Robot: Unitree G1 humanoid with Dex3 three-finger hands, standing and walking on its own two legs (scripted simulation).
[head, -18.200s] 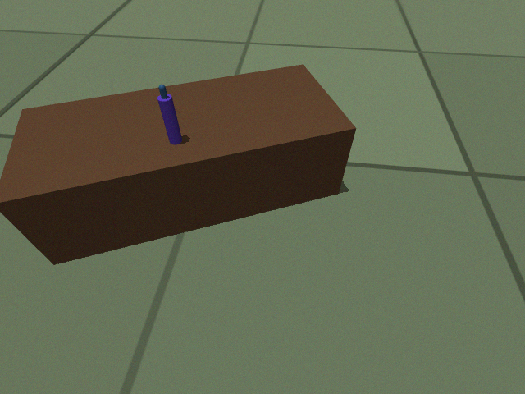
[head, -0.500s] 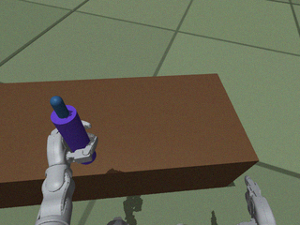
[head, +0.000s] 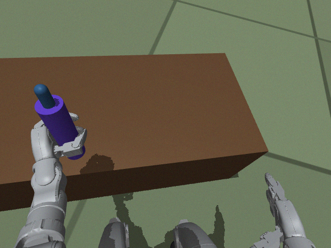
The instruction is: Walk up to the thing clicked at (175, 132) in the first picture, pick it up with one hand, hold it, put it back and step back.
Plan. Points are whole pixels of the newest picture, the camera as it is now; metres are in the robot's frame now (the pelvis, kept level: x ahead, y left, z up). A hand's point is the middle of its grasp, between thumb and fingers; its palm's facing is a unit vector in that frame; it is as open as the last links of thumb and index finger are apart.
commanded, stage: crouch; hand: left
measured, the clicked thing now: (61, 125) +0.40 +0.21 +0.03
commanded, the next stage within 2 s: lower in 0.80 s
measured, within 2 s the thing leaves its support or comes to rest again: neither
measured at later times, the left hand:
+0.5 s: hand (74, 129) +0.46 +0.21 -0.08, palm faces +0.22 -0.98 -0.02, open 6.8 cm
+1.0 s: hand (75, 125) +0.49 +0.22 -0.11, palm faces +0.22 -0.97 -0.02, open 6.8 cm
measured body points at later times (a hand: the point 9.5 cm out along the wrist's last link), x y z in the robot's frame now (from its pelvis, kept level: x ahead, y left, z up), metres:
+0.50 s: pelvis +0.00 +0.01 -0.05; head +0.14 +0.06 +0.37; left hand +0.44 +0.27 -0.08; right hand +0.17 -0.25 -0.03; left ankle +0.06 +0.13 -0.66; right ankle +0.00 -0.14 -0.66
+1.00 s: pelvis -0.01 +0.01 -0.07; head +0.16 +0.08 +0.34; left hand +0.47 +0.27 -0.11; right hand +0.16 -0.26 -0.02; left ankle +0.06 +0.13 -0.66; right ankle +0.00 -0.14 -0.66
